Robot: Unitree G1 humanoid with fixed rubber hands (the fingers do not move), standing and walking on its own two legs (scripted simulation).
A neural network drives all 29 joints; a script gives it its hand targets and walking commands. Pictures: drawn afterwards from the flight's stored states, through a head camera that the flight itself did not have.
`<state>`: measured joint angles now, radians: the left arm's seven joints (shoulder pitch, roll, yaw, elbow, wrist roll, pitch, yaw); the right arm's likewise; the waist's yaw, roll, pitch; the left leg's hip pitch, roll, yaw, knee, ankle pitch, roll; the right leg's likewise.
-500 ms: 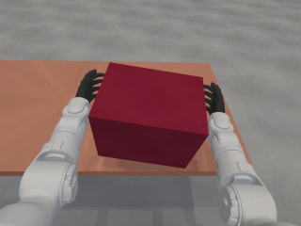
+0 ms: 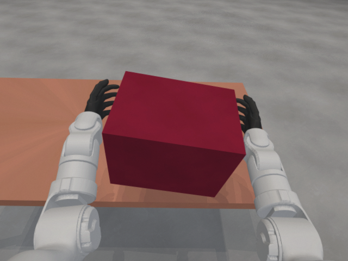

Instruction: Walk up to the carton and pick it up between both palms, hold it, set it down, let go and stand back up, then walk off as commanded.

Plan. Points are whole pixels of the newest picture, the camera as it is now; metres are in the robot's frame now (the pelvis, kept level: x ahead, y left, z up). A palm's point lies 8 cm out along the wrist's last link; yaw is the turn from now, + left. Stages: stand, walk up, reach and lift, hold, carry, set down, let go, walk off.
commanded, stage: reach and lift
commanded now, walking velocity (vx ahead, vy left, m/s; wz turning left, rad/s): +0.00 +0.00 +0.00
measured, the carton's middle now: (171, 136) +0.39 +0.00 +0.10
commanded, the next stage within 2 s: hold in 0.90 s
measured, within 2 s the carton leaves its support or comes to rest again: neither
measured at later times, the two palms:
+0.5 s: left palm (90, 112) +0.38 +0.17 +0.19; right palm (252, 124) +0.37 -0.19 +0.15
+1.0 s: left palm (88, 110) +0.37 +0.18 +0.20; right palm (253, 121) +0.36 -0.19 +0.17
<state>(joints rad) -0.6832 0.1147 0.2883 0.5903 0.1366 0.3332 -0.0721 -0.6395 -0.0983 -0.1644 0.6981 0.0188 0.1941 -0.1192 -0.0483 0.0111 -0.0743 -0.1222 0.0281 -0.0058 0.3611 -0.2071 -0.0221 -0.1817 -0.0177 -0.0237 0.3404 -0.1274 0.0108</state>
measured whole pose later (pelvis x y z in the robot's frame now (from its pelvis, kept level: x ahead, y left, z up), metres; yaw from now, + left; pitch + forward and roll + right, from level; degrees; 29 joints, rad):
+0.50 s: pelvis +0.00 +0.00 +0.00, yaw +0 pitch -3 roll +0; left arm -0.63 0.08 0.31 0.35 0.19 0.49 -0.10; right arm -0.62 -0.10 -0.14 0.56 0.04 0.29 -0.10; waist -0.05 0.01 -0.05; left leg -0.10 0.03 -0.01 0.35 -0.20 -0.02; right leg -0.16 -0.02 -0.02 0.34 -0.13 0.01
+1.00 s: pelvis +0.00 +0.00 +0.00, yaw +0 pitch -3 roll +0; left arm -0.62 0.08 0.31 0.26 0.18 0.55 -0.09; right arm -0.62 -0.10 -0.14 0.49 0.04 0.33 -0.10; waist -0.05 0.00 -0.04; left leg -0.09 0.03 -0.01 0.34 -0.20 -0.02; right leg -0.15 -0.02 -0.02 0.33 -0.12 0.01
